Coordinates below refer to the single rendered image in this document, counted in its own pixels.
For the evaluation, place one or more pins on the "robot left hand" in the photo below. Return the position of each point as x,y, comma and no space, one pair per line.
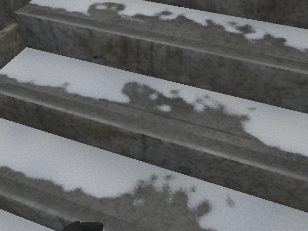
84,226

